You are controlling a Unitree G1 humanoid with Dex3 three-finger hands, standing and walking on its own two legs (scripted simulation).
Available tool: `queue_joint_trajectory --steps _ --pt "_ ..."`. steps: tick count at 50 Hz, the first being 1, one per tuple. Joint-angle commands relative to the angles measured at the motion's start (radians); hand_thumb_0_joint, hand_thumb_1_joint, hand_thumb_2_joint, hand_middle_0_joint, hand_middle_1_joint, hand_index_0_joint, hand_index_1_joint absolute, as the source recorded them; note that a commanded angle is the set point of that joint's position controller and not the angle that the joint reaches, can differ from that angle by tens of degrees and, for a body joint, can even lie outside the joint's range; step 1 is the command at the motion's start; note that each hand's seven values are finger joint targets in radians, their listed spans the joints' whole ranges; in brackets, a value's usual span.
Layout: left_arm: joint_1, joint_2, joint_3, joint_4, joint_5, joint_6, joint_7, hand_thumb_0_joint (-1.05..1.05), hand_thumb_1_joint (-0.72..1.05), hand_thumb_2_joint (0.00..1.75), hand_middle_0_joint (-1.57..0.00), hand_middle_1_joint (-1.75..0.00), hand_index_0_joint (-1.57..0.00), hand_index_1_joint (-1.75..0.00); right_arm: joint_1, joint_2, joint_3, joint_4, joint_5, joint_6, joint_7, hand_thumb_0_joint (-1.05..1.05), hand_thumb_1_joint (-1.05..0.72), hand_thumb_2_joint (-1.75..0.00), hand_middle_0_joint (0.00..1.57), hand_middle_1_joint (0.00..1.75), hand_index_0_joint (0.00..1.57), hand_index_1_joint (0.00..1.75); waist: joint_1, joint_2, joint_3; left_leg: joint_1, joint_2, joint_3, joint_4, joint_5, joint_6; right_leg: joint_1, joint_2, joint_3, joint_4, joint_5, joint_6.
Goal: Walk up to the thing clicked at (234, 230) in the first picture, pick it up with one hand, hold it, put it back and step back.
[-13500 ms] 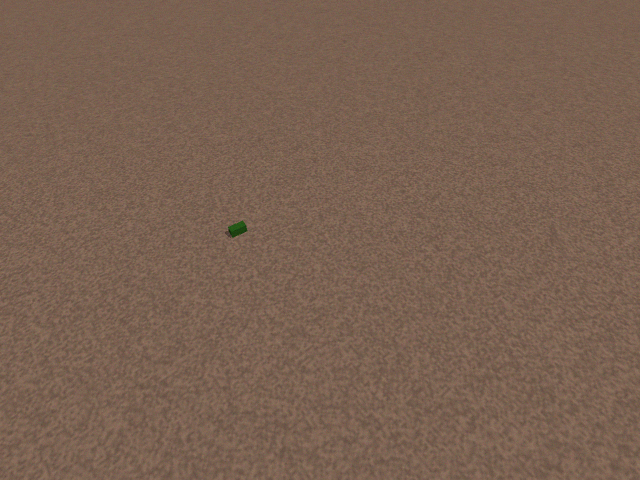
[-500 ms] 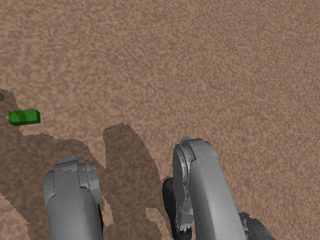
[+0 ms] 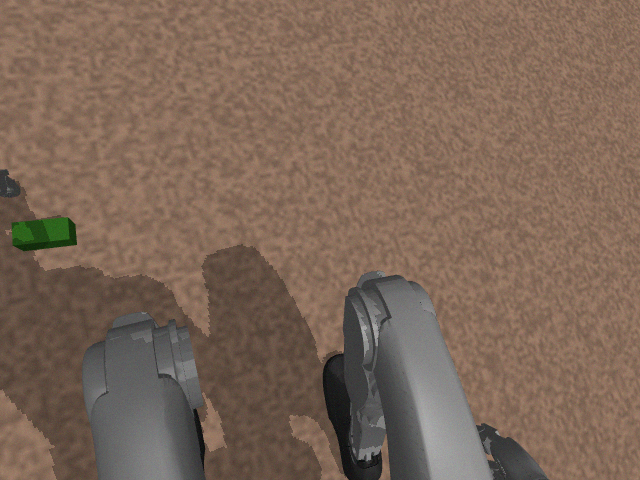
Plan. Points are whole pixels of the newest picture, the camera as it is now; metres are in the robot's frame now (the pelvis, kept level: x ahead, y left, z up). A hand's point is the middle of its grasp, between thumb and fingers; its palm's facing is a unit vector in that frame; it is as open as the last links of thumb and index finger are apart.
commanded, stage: approach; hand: left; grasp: from above
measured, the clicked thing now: (45, 234) +0.46 +0.33 -0.29
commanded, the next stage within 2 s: close in in 0.44 s
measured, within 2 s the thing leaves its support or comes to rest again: neither
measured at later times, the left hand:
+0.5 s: hand out of the picture +0.44 +0.34 -0.17, palm faces -0.49 -0.07 -0.87, open 11.4 cm
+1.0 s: hand (23, 234) +0.44 +0.32 -0.21, palm faces -0.46 -0.08 -0.89, open 11.9 cm
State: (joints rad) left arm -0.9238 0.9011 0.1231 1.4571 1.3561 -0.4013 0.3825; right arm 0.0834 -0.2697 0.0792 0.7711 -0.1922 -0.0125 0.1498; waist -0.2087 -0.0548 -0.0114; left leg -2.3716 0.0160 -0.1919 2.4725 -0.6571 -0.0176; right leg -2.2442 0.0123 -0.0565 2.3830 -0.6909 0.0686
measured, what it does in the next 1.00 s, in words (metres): stands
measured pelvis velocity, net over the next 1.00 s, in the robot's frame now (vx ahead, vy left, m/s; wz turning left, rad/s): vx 0.00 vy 0.00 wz -0.03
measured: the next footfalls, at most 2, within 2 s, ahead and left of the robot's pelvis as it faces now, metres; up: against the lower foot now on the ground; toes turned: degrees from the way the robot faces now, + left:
none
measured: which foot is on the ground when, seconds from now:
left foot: down 0.00-1.00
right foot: down 0.00-1.00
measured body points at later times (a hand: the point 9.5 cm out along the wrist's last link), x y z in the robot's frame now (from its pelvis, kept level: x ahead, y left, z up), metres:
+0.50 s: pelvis +0.00 +0.00 +0.00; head +0.25 +0.07 +0.37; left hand +0.46 +0.34 -0.12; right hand +0.05 -0.28 -0.10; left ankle +0.08 +0.13 -0.28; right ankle +0.10 -0.14 -0.28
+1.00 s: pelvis +0.00 +0.00 -0.01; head +0.24 +0.11 +0.35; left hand +0.46 +0.32 -0.16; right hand +0.07 -0.27 -0.09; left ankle +0.08 +0.13 -0.28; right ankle +0.10 -0.14 -0.28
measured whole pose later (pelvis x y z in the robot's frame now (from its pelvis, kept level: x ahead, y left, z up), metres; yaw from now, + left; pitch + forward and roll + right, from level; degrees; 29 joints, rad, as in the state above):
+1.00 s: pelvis +0.00 +0.00 -0.01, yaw -2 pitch +29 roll -11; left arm -1.00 0.94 0.13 1.67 1.41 -0.34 0.54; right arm 0.07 -0.29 0.16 0.74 -0.24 -0.08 0.17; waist -0.30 -0.09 0.04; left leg -2.39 0.02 -0.22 2.52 -0.66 -0.02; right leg -2.26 0.03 -0.08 2.41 -0.68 0.07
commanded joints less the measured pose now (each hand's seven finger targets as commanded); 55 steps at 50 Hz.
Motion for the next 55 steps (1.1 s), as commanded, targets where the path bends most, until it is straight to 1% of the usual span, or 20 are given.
queue_joint_trajectory --steps 1,7,9,14,16,18,21,24,25,27,30,31,35,40,42,44,50,51,53,55 --pt "-0.380 0.182 -0.003 -0.198 -0.023 0.011 0.073 0.00 -0.05 0.61 -0.54 -0.50 -0.52 -0.52 0.219 -0.268 -0.083 0.000 -0.001 -0.015 -0.014 0.00 -0.89 -0.89 0.20 0.30 0.20 0.30 -0.057 0.402 -0.680 0.621 -0.006 0.114 -0.255 0.140 0.030 0.221 0.029 -0.132 -0.241 0.206 -0.090" --pt "-0.353 0.192 0.017 -0.060 0.002 0.109 0.112 0.00 -0.07 0.62 -0.53 -0.52 -0.51 -0.53 0.219 -0.267 -0.070 -0.016 0.008 -0.027 -0.013 0.00 -0.89 -0.89 0.20 0.30 0.20 0.30 -0.049 0.399 -0.634 0.585 -0.008 0.127 -0.267 0.142 0.032 0.206 0.030 -0.131 -0.231 0.214 -0.096" --pt "-0.330 0.230 0.045 -0.055 -0.001 0.134 0.119 0.00 -0.08 0.63 -0.52 -0.52 -0.51 -0.54 0.215 -0.268 -0.060 -0.026 0.013 -0.028 -0.014 0.00 -0.89 -0.89 0.20 0.30 0.20 0.30 -0.027 0.396 -0.671 0.573 -0.012 0.135 -0.261 0.165 0.037 0.244 0.029 -0.121 -0.232 0.240 -0.097" --pt "-0.246 0.245 0.047 -0.027 -0.036 0.181 0.090 0.00 -0.09 0.63 -0.50 -0.55 -0.49 -0.55 0.193 -0.267 -0.048 -0.052 0.025 -0.040 -0.009 0.00 -0.89 -0.89 0.20 0.30 0.20 0.30 -0.014 0.344 -0.643 0.523 -0.015 0.145 -0.261 0.137 0.050 0.287 0.033 -0.104 -0.245 0.224 -0.094" --pt "-0.251 0.305 0.089 -0.085 -0.062 0.179 0.076 0.00 -0.10 0.63 -0.50 -0.54 -0.49 -0.55 0.194 -0.271 -0.048 -0.060 0.032 -0.042 -0.010 0.00 -0.89 -0.89 0.20 0.30 0.20 0.30 0.006 0.336 -0.683 0.515 -0.015 0.148 -0.257 0.145 0.052 0.325 0.031 -0.098 -0.246 0.228 -0.091" --pt "-0.254 0.272 0.063 -0.095 -0.078 0.168 0.046 0.00 -0.12 0.64 -0.50 -0.53 -0.48 -0.55 0.199 -0.266 -0.049 -0.062 0.028 -0.043 -0.009 0.00 -0.90 -0.89 0.20 0.30 0.20 0.30 -0.028 0.317 -0.664 0.485 -0.013 0.144 -0.244 0.131 0.056 0.337 0.033 -0.095 -0.253 0.222 -0.085" --pt "-0.275 0.285 0.067 -0.148 -0.102 0.136 0.005 0.00 -0.11 0.63 -0.50 -0.54 -0.48 -0.55 0.216 -0.268 -0.059 -0.056 0.032 -0.045 -0.014 0.00 -0.90 -0.89 0.20 0.30 0.20 0.30 -0.032 0.307 -0.650 0.471 -0.013 0.139 -0.236 0.101 0.054 0.330 0.031 -0.091 -0.267 0.185 -0.086" --pt "-0.308 0.238 0.042 -0.191 -0.108 0.091 -0.026 0.00 -0.12 0.65 -0.50 -0.53 -0.48 -0.55 0.248 -0.278 -0.069 -0.040 0.023 -0.040 -0.015 0.00 -0.90 -0.89 0.20 0.30 0.20 0.30 -0.054 0.319 -0.645 0.512 -0.012 0.126 -0.231 0.111 0.040 0.304 0.029 -0.110 -0.268 0.180 -0.095" --pt "-0.297 0.191 0.010 -0.172 -0.105 0.081 -0.037 0.00 -0.13 0.65 -0.50 -0.53 -0.48 -0.56 0.254 -0.262 -0.068 -0.034 0.022 -0.039 -0.012 0.00 -0.90 -0.89 0.20 0.30 0.20 0.30 -0.064 0.325 -0.637 0.509 -0.011 0.124 -0.233 0.105 0.040 0.311 0.030 -0.107 -0.266 0.182 -0.090" --pt "-0.294 0.200 0.009 -0.184 -0.107 0.053 -0.036 0.00 -0.12 0.65 -0.50 -0.53 -0.48 -0.55 0.261 -0.272 -0.071 -0.026 0.019 -0.034 -0.012 0.00 -0.90 -0.89 0.20 0.30 0.20 0.30 -0.057 0.313 -0.656 0.511 -0.010 0.121 -0.226 0.120 0.039 0.327 0.032 -0.112 -0.271 0.195 -0.087" --pt "-0.272 0.206 0.015 -0.150 -0.083 0.027 -0.016 0.00 -0.16 0.67 -0.45 -0.57 -0.44 -0.58 0.253 -0.277 -0.065 -0.025 0.009 -0.022 -0.009 0.00 -0.90 -0.89 0.20 0.30 0.20 0.30 -0.047 0.339 -0.641 0.554 -0.008 0.116 -0.222 0.160 0.032 0.303 0.031 -0.126 -0.248 0.221 -0.092" --pt "-0.281 0.195 0.008 -0.130 -0.077 0.021 -0.006 0.00 -0.17 0.68 -0.46 -0.56 -0.44 -0.58 0.249 -0.285 -0.060 -0.025 0.007 -0.020 -0.010 0.00 -0.90 -0.89 0.20 0.30 0.20 0.30 -0.062 0.330 -0.601 0.549 -0.009 0.109 -0.221 0.155 0.030 0.266 0.032 -0.138 -0.242 0.206 -0.098" --pt "-0.316 0.248 0.040 -0.117 -0.034 -0.002 0.051 0.00 -0.15 0.68 -0.45 -0.58 -0.44 -0.59 0.224 -0.284 -0.048 -0.029 0.001 -0.014 -0.007 0.00 -0.89 -0.89 0.20 0.30 0.20 0.30 -0.044 0.392 -0.632 0.600 -0.004 0.103 -0.239 0.170 0.026 0.255 0.036 -0.150 -0.217 0.220 -0.097" --pt "-0.339 0.266 0.047 -0.008 0.024 0.010 0.133 0.00 -0.15 0.70 -0.44 -0.55 -0.42 -0.58 0.201 -0.290 -0.030 -0.023 -0.023 -0.023 -0.001 0.00 -0.89 -0.90 0.20 0.30 0.20 0.30 -0.074 0.394 -0.582 0.572 -0.002 0.104 -0.228 0.154 0.027 0.217 0.039 -0.156 -0.194 0.218 -0.095" --pt "-0.337 0.239 0.022 0.051 0.033 0.025 0.158 0.00 -0.16 0.71 -0.44 -0.55 -0.41 -0.59 0.186 -0.288 -0.023 -0.023 -0.031 -0.035 0.003 0.00 -0.89 -0.90 0.20 0.30 0.20 0.30 -0.095 0.363 -0.540 0.531 -0.002 0.103 -0.218 0.110 0.032 0.198 0.044 -0.154 -0.200 0.190 -0.094" --pt "-0.354 0.274 0.036 0.046 0.040 0.034 0.185 0.00 -0.15 0.70 -0.44 -0.55 -0.41 -0.58 0.182 -0.297 -0.013 -0.023 -0.038 -0.046 0.001 0.00 -0.89 -0.90 0.20 0.30 0.20 0.30 -0.088 0.381 -0.560 0.544 -0.003 0.103 -0.218 0.112 0.032 0.211 0.045 -0.154 -0.198 0.191 -0.092" --pt "-0.354 0.278 0.016 0.119 0.021 0.080 0.218 0.00 -0.14 0.68 -0.43 -0.57 -0.41 -0.59 0.158 -0.310 0.008 -0.029 -0.062 -0.094 0.014 0.00 -0.89 -0.90 0.20 0.30 0.20 0.30 -0.113 0.389 -0.538 0.516 0.001 0.101 -0.195 0.080 0.033 0.207 0.050 -0.160 -0.184 0.174 -0.088" --pt "-0.349 0.315 0.039 0.091 0.020 0.084 0.224 0.00 -0.15 0.68 -0.43 -0.57 -0.41 -0.59 0.153 -0.317 0.010 -0.041 -0.061 -0.098 0.013 0.00 -0.89 -0.90 0.20 0.30 0.20 0.30 -0.104 0.402 -0.566 0.531 0.003 0.097 -0.199 0.094 0.033 0.239 0.053 -0.159 -0.188 0.185 -0.087" --pt "-0.345 0.299 0.023 0.106 0.008 0.097 0.219 0.00 -0.16 0.67 -0.40 -0.59 -0.40 -0.60 0.167 -0.314 0.020 -0.026 -0.068 -0.111 0.020 0.00 -0.89 -0.90 0.20 0.30 0.20 0.30 -0.112 0.410 -0.563 0.531 0.003 0.101 -0.186 0.110 0.032 0.237 0.053 -0.160 -0.174 0.205 -0.085" --pt "-0.327 0.324 0.045 0.096 -0.007 0.099 0.218 0.00 -0.17 0.68 -0.40 -0.60 -0.39 -0.61 0.147 -0.330 0.021 -0.055 -0.067 -0.125 0.026 0.00 -0.89 -0.90 0.20 0.30 0.20 0.30 -0.113 0.411 -0.568 0.535 0.006 0.092 -0.177 0.117 0.032 0.246 0.054 -0.167 -0.162 0.215 -0.085"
